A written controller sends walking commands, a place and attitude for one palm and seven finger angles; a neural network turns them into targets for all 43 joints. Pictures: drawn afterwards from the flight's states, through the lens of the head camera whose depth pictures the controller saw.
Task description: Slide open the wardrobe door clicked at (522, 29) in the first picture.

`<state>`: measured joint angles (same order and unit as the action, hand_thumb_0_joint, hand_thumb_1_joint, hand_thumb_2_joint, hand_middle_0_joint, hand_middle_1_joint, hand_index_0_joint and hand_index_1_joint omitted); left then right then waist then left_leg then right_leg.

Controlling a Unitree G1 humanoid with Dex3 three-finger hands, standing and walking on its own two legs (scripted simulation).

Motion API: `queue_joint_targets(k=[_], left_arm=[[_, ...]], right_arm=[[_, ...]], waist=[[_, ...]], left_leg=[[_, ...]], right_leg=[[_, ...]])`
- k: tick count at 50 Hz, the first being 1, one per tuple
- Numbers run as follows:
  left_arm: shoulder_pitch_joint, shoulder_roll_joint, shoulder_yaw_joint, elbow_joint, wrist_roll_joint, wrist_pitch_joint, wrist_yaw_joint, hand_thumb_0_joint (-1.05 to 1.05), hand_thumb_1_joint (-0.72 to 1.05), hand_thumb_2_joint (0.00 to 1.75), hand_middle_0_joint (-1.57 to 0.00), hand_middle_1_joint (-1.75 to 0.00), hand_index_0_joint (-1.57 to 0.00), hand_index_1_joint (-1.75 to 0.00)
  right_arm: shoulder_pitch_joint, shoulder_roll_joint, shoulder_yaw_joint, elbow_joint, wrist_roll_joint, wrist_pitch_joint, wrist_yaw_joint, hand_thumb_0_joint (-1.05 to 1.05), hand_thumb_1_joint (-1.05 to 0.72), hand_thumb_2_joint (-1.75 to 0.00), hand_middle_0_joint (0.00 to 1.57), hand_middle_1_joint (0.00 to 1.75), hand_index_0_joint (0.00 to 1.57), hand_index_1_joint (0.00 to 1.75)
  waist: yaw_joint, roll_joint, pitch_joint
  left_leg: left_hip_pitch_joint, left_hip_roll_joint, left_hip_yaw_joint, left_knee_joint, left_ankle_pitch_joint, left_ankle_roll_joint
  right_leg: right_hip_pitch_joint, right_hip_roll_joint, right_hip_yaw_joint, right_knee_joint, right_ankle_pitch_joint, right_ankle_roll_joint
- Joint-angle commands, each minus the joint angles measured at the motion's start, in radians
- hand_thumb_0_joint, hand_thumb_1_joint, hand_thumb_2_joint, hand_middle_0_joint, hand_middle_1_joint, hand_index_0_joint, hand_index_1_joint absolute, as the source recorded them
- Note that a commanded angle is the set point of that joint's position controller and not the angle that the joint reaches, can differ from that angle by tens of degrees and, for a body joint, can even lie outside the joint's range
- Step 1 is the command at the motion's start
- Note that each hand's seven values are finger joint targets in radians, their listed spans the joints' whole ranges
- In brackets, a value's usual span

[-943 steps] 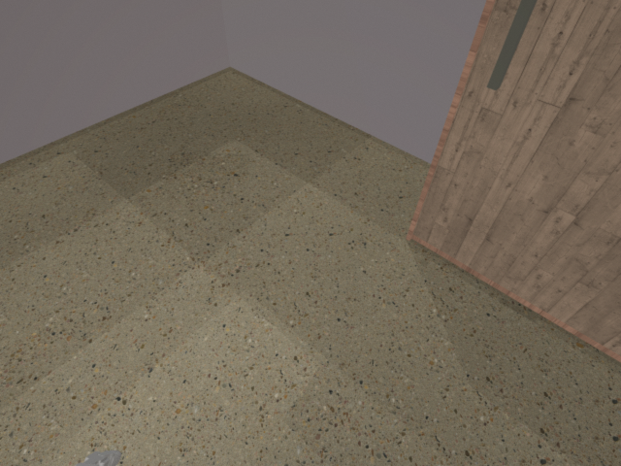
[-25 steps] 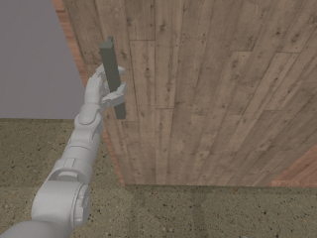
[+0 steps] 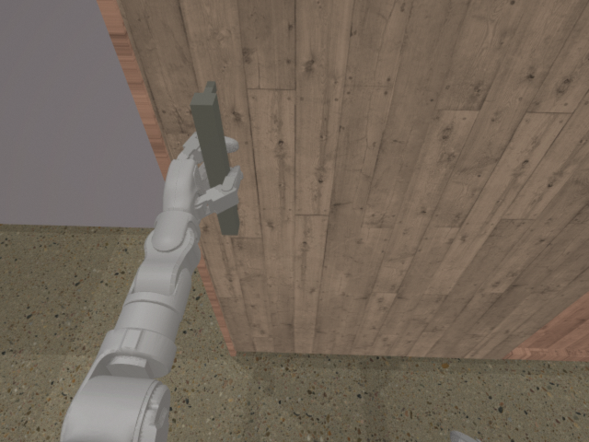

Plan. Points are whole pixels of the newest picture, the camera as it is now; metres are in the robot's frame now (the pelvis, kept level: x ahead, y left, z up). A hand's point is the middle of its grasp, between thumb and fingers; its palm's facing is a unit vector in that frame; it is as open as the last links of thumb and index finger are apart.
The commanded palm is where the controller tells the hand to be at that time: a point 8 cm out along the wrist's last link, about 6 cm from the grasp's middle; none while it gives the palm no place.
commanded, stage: tug the door sideways, standing still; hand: left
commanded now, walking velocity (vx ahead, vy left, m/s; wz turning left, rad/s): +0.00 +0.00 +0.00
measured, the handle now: (222, 166) +0.47 +0.12 +0.12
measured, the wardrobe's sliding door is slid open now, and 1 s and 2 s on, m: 0.00 0.05 0.13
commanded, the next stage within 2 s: step sideways, sliding the door along in 0.64 s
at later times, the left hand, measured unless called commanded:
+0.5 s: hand (240, 190) +0.42 +0.08 +0.13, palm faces +0.04 -1.00 -0.04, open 6.2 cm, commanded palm +0.39 +0.08 +0.13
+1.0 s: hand (264, 191) +0.42 +0.05 +0.13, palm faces -0.06 -0.99 -0.09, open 6.3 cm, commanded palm +0.40 +0.09 +0.13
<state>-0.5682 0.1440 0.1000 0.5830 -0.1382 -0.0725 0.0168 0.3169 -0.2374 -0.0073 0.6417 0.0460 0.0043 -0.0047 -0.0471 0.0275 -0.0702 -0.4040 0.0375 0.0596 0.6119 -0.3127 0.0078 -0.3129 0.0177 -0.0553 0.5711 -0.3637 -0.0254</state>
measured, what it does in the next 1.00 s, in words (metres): stands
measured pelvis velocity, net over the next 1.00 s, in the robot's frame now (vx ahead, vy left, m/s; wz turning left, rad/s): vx -0.02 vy -0.02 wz -0.02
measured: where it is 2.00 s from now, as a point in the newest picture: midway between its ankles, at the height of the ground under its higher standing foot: outside the picture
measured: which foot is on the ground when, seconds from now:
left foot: down 0.00-1.00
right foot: down 0.00-1.00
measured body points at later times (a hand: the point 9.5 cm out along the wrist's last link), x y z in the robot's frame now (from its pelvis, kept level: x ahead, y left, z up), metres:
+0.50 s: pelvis -0.01 +0.00 -0.01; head +0.02 -0.01 +0.44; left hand +0.41 +0.14 +0.13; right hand +0.10 -0.23 -0.13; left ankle +0.00 +0.11 -0.73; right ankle -0.05 -0.10 -0.73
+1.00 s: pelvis -0.02 -0.02 -0.01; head +0.02 -0.04 +0.44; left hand +0.42 +0.10 +0.13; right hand +0.11 -0.25 -0.14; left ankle +0.00 +0.11 -0.73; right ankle -0.05 -0.11 -0.72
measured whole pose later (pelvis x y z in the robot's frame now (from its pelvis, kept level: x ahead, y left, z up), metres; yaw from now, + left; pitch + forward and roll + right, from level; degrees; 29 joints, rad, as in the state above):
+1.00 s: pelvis -0.02 -0.02 -0.01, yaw -1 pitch +2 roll +0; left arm -0.71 0.16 -0.02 0.71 -0.15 -0.13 0.07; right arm 0.21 -0.19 0.00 0.67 0.03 0.02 -0.10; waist -0.02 0.04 0.05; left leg -0.39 0.06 0.06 0.71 -0.35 -0.01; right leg -0.36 0.03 -0.02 0.78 -0.45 -0.01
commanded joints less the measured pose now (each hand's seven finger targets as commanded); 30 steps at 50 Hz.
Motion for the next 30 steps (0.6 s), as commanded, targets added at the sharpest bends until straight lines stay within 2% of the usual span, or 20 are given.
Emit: queue_joint_targets(k=[1, 2, 3, 4, 7, 11, 12, 14, 17, 18, 21, 22, 23, 26, 28, 29, 30], left_arm=[[-0.552, -0.011, -0.107, -0.231, 0.023, -0.055, 0.008, 0.0, 0.9, 0.9, -0.45, -1.4, -0.45, -1.4], [-0.549, -0.029, -0.131, -0.212, 0.027, -0.057, 0.01, 0.0, 0.9, 0.9, -0.45, -1.4, -0.45, -1.4], [-0.557, -0.04, -0.14, -0.219, 0.022, -0.061, 0.009, 0.0, 0.9, 0.9, -0.45, -1.4, -0.45, -1.4], [-0.572, -0.055, -0.153, -0.222, 0.019, -0.064, 0.008, 0.0, 0.9, 0.9, -0.45, -1.4, -0.45, -1.4], [-0.586, -0.098, -0.2, -0.193, 0.017, -0.076, 0.004, 0.0, 0.9, 0.9, -0.45, -1.4, -0.45, -1.4], [-0.623, -0.145, -0.245, -0.173, 0.014, -0.092, 0.005, 0.0, 0.9, 0.9, -0.45, -1.4, -0.45, -1.4], [-0.627, -0.155, -0.259, -0.167, 0.018, -0.098, 0.007, 0.0, 0.9, 0.9, -0.45, -1.4, -0.45, -1.4], [-0.64, -0.177, -0.279, -0.166, 0.019, -0.106, 0.008, 0.0, 0.9, 0.9, -0.45, -1.4, -0.45, -1.4], [-0.648, -0.218, -0.314, -0.142, 0.017, -0.108, 0.013, 0.0, 0.9, 0.9, -0.45, -1.4, -0.45, -1.4], [-0.652, -0.231, -0.327, -0.143, 0.017, -0.11, 0.014, 0.0, 0.9, 0.9, -0.45, -1.4, -0.45, -1.4], [-0.678, -0.244, -0.342, -0.152, 0.022, -0.116, 0.024, 0.0, 0.9, 0.9, -0.45, -1.4, -0.45, -1.4], [-0.679, -0.243, -0.343, -0.148, 0.026, -0.119, 0.029, 0.0, 0.9, 0.9, -0.45, -1.4, -0.45, -1.4], [-0.689, -0.242, -0.34, -0.158, 0.022, -0.122, 0.031, 0.0, 0.9, 0.9, -0.45, -1.4, -0.45, -1.4], [-0.678, -0.256, -0.352, -0.134, 0.027, -0.119, 0.035, 0.0, 0.9, 0.9, -0.45, -1.4, -0.45, -1.4], [-0.66, -0.26, -0.349, -0.1, 0.023, -0.111, 0.04, 0.0, 0.9, 0.9, -0.45, -1.4, -0.45, -1.4], [-0.667, -0.262, -0.349, -0.108, 0.023, -0.109, 0.043, 0.0, 0.9, 0.9, -0.45, -1.4, -0.45, -1.4], [-0.665, -0.274, -0.356, -0.095, 0.022, -0.105, 0.044, 0.0, 0.9, 0.9, -0.45, -1.4, -0.45, -1.4]], right_arm=[[0.006, -0.119, -0.047, -0.085, -0.012, -0.037, -0.005, 0.0, -0.9, -0.9, 0.2, 0.3, 0.2, 0.3], [0.017, -0.121, -0.048, -0.079, -0.015, -0.036, -0.004, 0.0, -0.9, -0.9, 0.2, 0.3, 0.2, 0.3], [0.009, -0.122, -0.048, -0.081, -0.016, -0.038, -0.002, 0.0, -0.9, -0.9, 0.2, 0.3, 0.2, 0.3], [0.003, -0.119, -0.048, -0.079, -0.017, -0.039, 0.0, 0.0, -0.9, -0.9, 0.2, 0.3, 0.2, 0.3], [0.002, -0.119, -0.044, -0.074, -0.017, -0.041, 0.002, 0.0, -0.9, -0.9, 0.2, 0.3, 0.2, 0.3], [-0.014, -0.114, -0.038, -0.073, -0.016, -0.049, 0.008, 0.0, -0.9, -0.9, 0.2, 0.3, 0.2, 0.3], [-0.007, -0.115, -0.039, -0.071, -0.018, -0.049, 0.008, 0.0, -0.9, -0.9, 0.2, 0.3, 0.2, 0.3], [-0.01, -0.113, -0.038, -0.07, -0.018, -0.055, 0.013, 0.0, -0.9, -0.9, 0.2, 0.3, 0.2, 0.3], [-0.005, -0.113, -0.036, -0.068, -0.021, -0.061, 0.017, 0.0, -0.9, -0.9, 0.2, 0.3, 0.2, 0.3], [-0.011, -0.111, -0.036, -0.067, -0.019, -0.065, 0.019, 0.0, -0.9, -0.9, 0.2, 0.3, 0.2, 0.3], [-0.005, -0.11, -0.036, -0.058, -0.022, -0.074, 0.025, 0.0, -0.9, -0.9, 0.2, 0.3, 0.2, 0.3], [0.004, -0.112, -0.039, -0.054, -0.025, -0.074, 0.025, 0.0, -0.9, -0.9, 0.2, 0.3, 0.2, 0.3], [-0.003, -0.111, -0.039, -0.055, -0.025, -0.077, 0.026, 0.0, -0.9, -0.9, 0.2, 0.3, 0.2, 0.3], [-0.001, -0.109, -0.036, -0.051, -0.023, -0.079, 0.029, 0.0, -0.9, -0.9, 0.2, 0.3, 0.2, 0.3], [-0.001, -0.109, -0.034, -0.05, -0.023, -0.078, 0.029, 0.0, -0.9, -0.9, 0.2, 0.3, 0.2, 0.3], [-0.001, -0.11, -0.034, -0.052, -0.025, -0.078, 0.03, 0.0, -0.9, -0.9, 0.2, 0.3, 0.2, 0.3], [-0.003, -0.106, -0.033, -0.051, -0.023, -0.078, 0.03, 0.0, -0.9, -0.9, 0.2, 0.3, 0.2, 0.3]], waist=[[-0.05, 0.019, -0.343], [-0.06, -0.021, -0.339], [-0.058, -0.025, -0.348], [-0.058, -0.007, -0.36], [-0.068, -0.035, -0.341], [-0.07, -0.008, -0.324], [-0.076, -0.024, -0.323], [-0.075, -0.003, -0.333], [-0.083, -0.039, -0.317], [-0.085, -0.029, -0.317], [-0.087, -0.007, -0.329], [-0.089, -0.037, -0.339], [-0.088, -0.034, -0.349], [-0.085, -0.013, -0.332], [-0.085, -0.054, -0.3], [-0.081, -0.037, -0.315], [-0.084, -0.047, -0.301]], left_leg=[[0.354, -0.023, -0.063, 0.007, 0.5, 0.025], [0.356, -0.019, -0.072, 0.01, 0.509, 0.027], [0.359, -0.021, -0.074, 0.012, 0.51, 0.029], [0.366, -0.023, -0.074, 0.014, 0.505, 0.027], [0.359, -0.022, -0.088, 0.014, 0.484, 0.027], [0.354, -0.026, -0.098, 0.013, 0.426, 0.024], [0.357, -0.023, -0.105, 0.016, 0.439, 0.025], [0.366, -0.023, -0.111, 0.019, 0.434, 0.022], [0.347, -0.024, -0.118, 0.018, 0.398, 0.025], [0.351, -0.024, -0.117, 0.019, 0.386, 0.024], [0.357, -0.024, -0.124, 0.022, 0.381, 0.02], [0.357, -0.022, -0.13, 0.025, 0.397, 0.022], [0.36, -0.024, -0.126, 0.026, 0.395, 0.023], [0.345, -0.027, -0.125, 0.026, 0.366, 0.019], [0.314, -0.028, -0.123, 0.022, 0.346, 0.023], [0.315, -0.03, -0.123, 0.019, 0.339, 0.021], [0.31, -0.031, -0.12, 0.02, 0.326, 0.022]], right_leg=[[-0.075, 0.021, 0.005, -0.025, 0.515, 0.01], [-0.077, 0.021, 0.0, -0.024, 0.51, 0.011], [-0.081, 0.022, 0.003, -0.023, 0.518, 0.012], [-0.084, 0.021, 0.002, -0.02, 0.516, 0.011], [-0.093, 0.021, -0.005, -0.02, 0.487, 0.009], [-0.126, 0.021, -0.007, -0.018, 0.437, 0.005], [-0.124, 0.019, -0.01, -0.016, 0.436, 0.005], [-0.147, 0.021, -0.01, -0.01, 0.422, 0.004], [-0.149, 0.021, -0.016, -0.01, 0.398, 0.005], [-0.164, 0.022, -0.013, -0.009, 0.391, 0.005], [-0.179, 0.022, -0.017, 0.0, 0.374, 0.002], [-0.167, 0.021, -0.02, 0.002, 0.382, 0.003], [-0.173, 0.022, -0.017, 0.003, 0.39, 0.005], [-0.183, 0.023, -0.017, 0.005, 0.368, 0.002], [-0.178, 0.023, -0.018, 0.001, 0.365, 0.005], [-0.176, 0.023, -0.019, 0.004, 0.359, 0.003], [-0.179, 0.024, -0.017, -0.001, 0.356, 0.004]])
